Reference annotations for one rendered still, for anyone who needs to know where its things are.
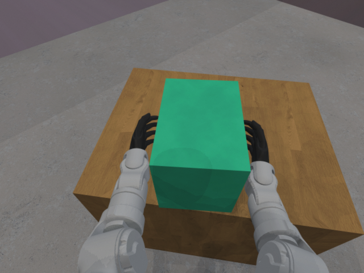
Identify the left robot forearm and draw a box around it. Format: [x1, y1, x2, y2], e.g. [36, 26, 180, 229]
[78, 148, 150, 258]

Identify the robot right upper arm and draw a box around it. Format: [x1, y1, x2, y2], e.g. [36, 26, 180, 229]
[255, 240, 329, 273]

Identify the robot left upper arm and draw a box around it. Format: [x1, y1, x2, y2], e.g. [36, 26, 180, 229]
[78, 227, 148, 273]

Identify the pedestal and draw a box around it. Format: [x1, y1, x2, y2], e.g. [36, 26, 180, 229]
[73, 68, 364, 265]

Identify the left robot hand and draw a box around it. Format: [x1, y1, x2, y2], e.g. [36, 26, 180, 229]
[129, 113, 159, 150]

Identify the right robot hand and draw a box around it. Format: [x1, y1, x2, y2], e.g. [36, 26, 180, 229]
[244, 120, 269, 163]

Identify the right robot forearm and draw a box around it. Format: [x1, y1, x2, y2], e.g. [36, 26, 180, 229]
[245, 161, 316, 254]

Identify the carton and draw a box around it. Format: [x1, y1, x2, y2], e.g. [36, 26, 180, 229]
[149, 78, 251, 213]

